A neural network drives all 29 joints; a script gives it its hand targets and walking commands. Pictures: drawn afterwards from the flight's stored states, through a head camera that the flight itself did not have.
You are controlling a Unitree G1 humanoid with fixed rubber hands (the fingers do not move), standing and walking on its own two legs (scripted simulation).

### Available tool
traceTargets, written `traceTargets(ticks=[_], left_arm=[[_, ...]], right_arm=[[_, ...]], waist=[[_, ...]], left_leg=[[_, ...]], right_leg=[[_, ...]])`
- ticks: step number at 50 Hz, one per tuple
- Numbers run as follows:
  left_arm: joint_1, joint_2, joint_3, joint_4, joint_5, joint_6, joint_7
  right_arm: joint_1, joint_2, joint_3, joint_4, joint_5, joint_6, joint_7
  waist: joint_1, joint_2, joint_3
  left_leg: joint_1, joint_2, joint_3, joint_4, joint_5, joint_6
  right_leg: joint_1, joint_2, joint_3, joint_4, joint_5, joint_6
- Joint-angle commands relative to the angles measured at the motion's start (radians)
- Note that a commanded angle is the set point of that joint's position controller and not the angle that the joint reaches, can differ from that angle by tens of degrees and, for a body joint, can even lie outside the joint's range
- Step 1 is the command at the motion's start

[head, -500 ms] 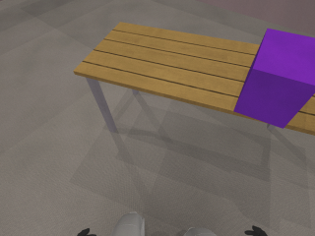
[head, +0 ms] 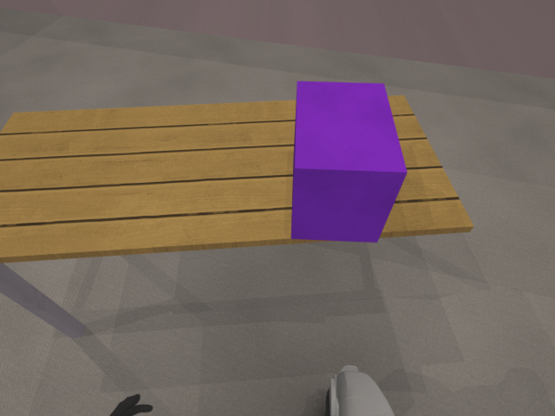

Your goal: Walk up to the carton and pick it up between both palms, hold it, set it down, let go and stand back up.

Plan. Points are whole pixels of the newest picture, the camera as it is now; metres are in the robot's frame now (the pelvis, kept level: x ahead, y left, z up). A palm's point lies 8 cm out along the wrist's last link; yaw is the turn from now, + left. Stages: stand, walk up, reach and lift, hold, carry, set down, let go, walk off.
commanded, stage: walk up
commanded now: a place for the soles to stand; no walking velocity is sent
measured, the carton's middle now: (337, 161) +0.60 -0.12 -0.05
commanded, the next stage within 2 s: none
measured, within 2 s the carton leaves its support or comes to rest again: neither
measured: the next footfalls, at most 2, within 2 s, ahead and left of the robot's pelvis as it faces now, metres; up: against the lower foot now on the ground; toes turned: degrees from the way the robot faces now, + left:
right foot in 0.06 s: +0.18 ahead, -0.16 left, +0.00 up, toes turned -6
left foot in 0.34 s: +0.20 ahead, +0.05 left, +0.00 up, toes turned -6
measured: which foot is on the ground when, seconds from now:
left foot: down 0.00-0.06, up 0.08-0.32, down 0.34-1.00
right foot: up 0.00-0.04, down 0.06-0.36, up 0.38-0.62, down 0.64-1.00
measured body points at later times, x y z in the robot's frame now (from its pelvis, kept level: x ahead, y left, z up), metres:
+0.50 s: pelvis +0.11 -0.04 +0.00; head +0.12 -0.02 +0.45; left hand +0.24 +0.19 -0.15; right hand +0.16 -0.28 -0.12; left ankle +0.16 +0.06 -0.72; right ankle +0.09 -0.17 -0.67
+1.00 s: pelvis +0.12 -0.08 +0.01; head +0.11 -0.09 +0.46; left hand +0.27 +0.11 -0.13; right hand +0.08 -0.33 -0.14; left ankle +0.16 +0.05 -0.72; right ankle +0.10 -0.20 -0.72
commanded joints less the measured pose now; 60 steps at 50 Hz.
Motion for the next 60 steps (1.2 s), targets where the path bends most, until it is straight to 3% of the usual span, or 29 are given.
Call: traceTargets(ticks=[1,2,3,4,5,6,7,9,12,14,15,16,17,18,19,20,24,27,29,31,32,33,34,35,37,39,42,50,60], left_arm=[[0.165,0.069,0.017,-0.04,0.005,-0.046,0.03],[0.276,0.152,0.046,-0.024,0.002,-0.054,0.049],[0.345,0.23,0.062,-0.015,-0.017,-0.048,0.073],[0.362,0.269,0.07,-0.037,-0.048,-0.029,0.096],[0.298,0.259,0.07,-0.057,-0.062,-0.016,0.114],[0.22,0.229,0.06,-0.08,-0.054,-0.006,0.127],[0.166,0.203,0.05,-0.089,-0.042,-0.003,0.13],[0.091,0.14,0.028,-0.098,-0.033,-0.01,0.117],[0.009,0.104,0.005,-0.104,-0.018,-0.021,0.111],[-0.046,0.094,-0.005,-0.097,-0.02,-0.018,0.103],[-0.064,0.097,-0.009,-0.094,-0.023,-0.011,0.098],[-0.056,0.079,-0.016,-0.087,-0.028,-0.006,0.093],[-0.024,0.026,-0.032,-0.087,-0.035,0.0,0.092],[0.034,0.044,-0.025,-0.079,-0.035,0.019,0.103],[0.046,0.075,-0.013,-0.057,-0.043,0.04,0.113],[0.037,0.083,-0.012,-0.041,-0.032,0.04,0.114],[0.021,0.055,-0.006,-0.028,-0.016,0.008,0.114],[-0.006,0.004,-0.029,-0.043,-0.03,-0.014,0.108],[0.011,-0.016,-0.036,-0.043,-0.031,-0.026,0.108],[0.058,0.011,-0.031,-0.023,-0.026,-0.04,0.112],[0.078,0.075,-0.019,-0.02,-0.026,-0.045,0.114],[0.09,0.104,-0.021,-0.01,-0.039,-0.043,0.119],[0.06,0.136,-0.016,-0.013,-0.037,-0.04,0.128],[0.026,0.13,-0.021,-0.009,-0.034,-0.034,0.131],[-0.046,0.104,-0.041,-0.004,-0.039,-0.03,0.129],[-0.028,0.094,-0.05,0.022,-0.045,-0.038,0.125],[-0.003,0.095,-0.054,0.06,-0.046,-0.046,0.12],[0.009,0.097,-0.062,0.133,-0.047,-0.043,0.124],[0.041,0.1,-0.067,0.198,-0.048,-0.038,0.123]], right_arm=[[-0.053,-0.199,-0.042,-0.093,-0.008,0.02,0.011],[0.019,-0.147,-0.021,-0.098,-0.01,0.032,0.023],[0.014,-0.067,0.007,-0.126,-0.011,0.045,0.041],[0.021,-0.07,0.008,-0.157,0.008,0.055,0.048],[-0.009,-0.087,0.005,-0.17,0.021,0.056,0.05],[-0.023,-0.095,0.007,-0.176,0.032,0.049,0.05],[-0.026,-0.089,0.012,-0.173,0.032,0.043,0.047],[0.005,-0.098,0.011,-0.151,0.022,0.037,0.039],[0.04,-0.067,0.015,-0.129,0.028,0.044,0.027],[0.079,-0.03,0.016,-0.113,0.039,0.041,0.015],[0.089,-0.029,0.014,-0.11,0.042,0.035,0.011],[0.076,-0.058,0.008,-0.118,0.037,0.027,0.006],[0.052,-0.131,-0.008,-0.137,0.031,0.022,0.002],[-0.065,-0.21,-0.028,-0.18,0.043,0.034,-0.005],[-0.1,-0.203,-0.027,-0.172,0.037,0.043,-0.012],[-0.131,-0.166,-0.014,-0.178,0.04,0.045,-0.014],[-0.127,-0.118,0.007,-0.141,0.033,0.032,0.005],[-0.129,-0.137,-0.002,-0.122,0.026,0.038,0.024],[-0.137,-0.168,-0.01,-0.109,0.034,0.058,0.035],[-0.149,-0.161,-0.007,-0.096,0.047,0.074,0.046],[-0.142,-0.113,0.007,-0.102,0.048,0.076,0.051],[-0.126,-0.052,0.028,-0.1,0.05,0.088,0.053],[-0.123,-0.04,0.039,-0.088,0.054,0.102,0.045],[-0.148,-0.048,0.041,-0.075,0.051,0.107,0.043],[-0.129,-0.072,0.034,-0.043,0.051,0.093,0.047],[-0.135,-0.112,0.025,-0.014,0.047,0.079,0.05],[-0.129,-0.123,0.026,0.023,0.047,0.068,0.051],[-0.114,-0.116,0.039,0.105,0.052,0.08,0.049],[-0.083,-0.133,0.049,0.174,0.051,0.081,0.042]], waist=[[0.107,0.041,-0.063],[0.142,-0.136,-0.144],[0.151,-0.292,-0.16],[0.152,-0.262,-0.242],[0.138,-0.211,-0.216],[0.114,-0.215,-0.175],[0.096,-0.217,-0.137],[0.045,-0.175,-0.109],[0.002,-0.096,-0.087],[-0.028,-0.061,-0.116],[-0.04,-0.049,-0.135],[-0.044,0.005,-0.132],[-0.034,0.146,-0.127],[-0.001,0.247,-0.074],[0.002,0.226,-0.03],[0.012,0.175,0.026],[0.019,0.167,-0.042],[0.004,0.204,-0.098],[0.017,0.195,-0.111],[0.037,0.138,-0.152],[0.03,0.025,-0.195],[0.027,-0.06,-0.199],[0.027,-0.113,-0.168],[0.024,-0.117,-0.099],[-0.011,-0.127,-0.068],[0.002,-0.103,-0.08],[0.014,-0.057,-0.114],[0.015,-0.008,-0.05],[0.011,0.0,0.003]], left_leg=[[-0.209,0.102,0.005,0.108,0.27,0.201],[-0.283,0.038,-0.008,0.357,0.197,0.155],[-0.459,-0.095,-0.065,0.599,-0.257,0.121],[-0.505,-0.154,-0.213,0.712,-0.297,0.105],[-0.536,-0.12,-0.27,0.749,-0.265,0.098],[-0.561,-0.102,-0.291,0.752,-0.249,0.106],[-0.562,-0.092,-0.314,0.723,-0.262,0.115],[-0.455,-0.096,-0.331,0.582,-0.249,0.126],[-0.3,-0.133,-0.292,0.378,-0.16,0.117],[-0.112,-0.155,-0.25,0.13,0.099,0.121],[-0.026,-0.18,-0.216,0.022,0.232,0.121],[0.019,-0.153,-0.267,-0.058,0.273,0.122],[-0.009,0.03,-0.513,-0.17,0.197,0.163],[-0.239,0.263,-0.74,-0.308,0.169,0.278],[-0.336,0.296,-0.784,-0.332,0.056,0.378],[-0.306,0.255,-0.697,-0.313,0.07,0.374],[-0.127,0.152,-0.452,-0.198,0.417,0.294],[-0.059,0.086,-0.311,-0.097,0.614,0.251],[-0.102,0.064,-0.249,-0.021,0.679,0.224],[-0.21,0.029,-0.218,0.062,0.589,0.159],[-0.281,-0.034,-0.194,0.123,0.374,0.113],[-0.245,-0.111,-0.218,0.138,0.055,0.089],[-0.182,-0.124,-0.239,0.104,-0.045,0.087],[-0.138,-0.123,-0.247,0.059,-0.01,0.089],[-0.098,-0.103,-0.255,-0.04,0.158,0.089],[-0.059,-0.076,-0.251,-0.076,0.274,0.097],[-0.064,-0.063,-0.234,-0.105,0.341,0.099],[-0.066,-0.066,-0.218,-0.164,0.182,0.091],[-0.069,-0.055,-0.226,-0.203,0.045,0.105]], right_leg=[[0.375,0.118,-0.092,-0.16,-0.013,-0.024],[0.519,0.077,0.051,-0.177,0.104,-0.054],[0.614,-0.069,0.327,-0.228,0.13,-0.126],[0.615,-0.167,0.615,-0.393,-0.092,-0.226],[0.553,-0.211,0.679,-0.486,-0.261,-0.257],[0.499,-0.212,0.641,-0.497,-0.352,-0.268],[0.431,-0.195,0.591,-0.478,-0.352,-0.282],[0.276,-0.143,0.48,-0.451,-0.308,-0.26],[0.137,-0.127,0.364,-0.4,0.01,-0.261],[0.052,-0.074,0.255,-0.303,0.177,-0.21],[0.019,-0.04,0.226,-0.24,0.139,-0.175],[-0.022,0.007,0.198,-0.162,0.05,-0.124],[-0.071,0.106,0.148,-0.004,-0.063,-0.06],[0.029,0.174,0.066,0.167,-0.41,-0.018],[0.098,0.143,0.134,0.308,-0.469,-0.008],[0.05,0.15,0.151,0.332,-0.447,-0.006],[0.02,0.124,0.108,0.265,-0.338,0.013],[0.097,0.119,0.008,0.055,-0.311,0.01],[0.225,0.135,-0.045,-0.144,-0.115,0.005],[0.415,0.101,0.039,-0.221,0.203,-0.014],[0.485,0.005,0.177,-0.215,0.38,-0.05],[0.426,-0.076,0.252,-0.246,0.446,-0.119],[0.304,-0.113,0.312,-0.279,0.333,-0.179],[0.203,-0.092,0.319,-0.317,0.241,-0.174],[0.194,-0.043,0.235,-0.338,0.228,-0.119],[0.22,-0.011,0.197,-0.317,0.265,-0.088],[0.311,-0.002,0.176,-0.29,0.324,-0.079],[0.254,0.013,0.204,-0.371,0.136,-0.088],[0.15,0.052,0.213,-0.413,-0.134,-0.072]])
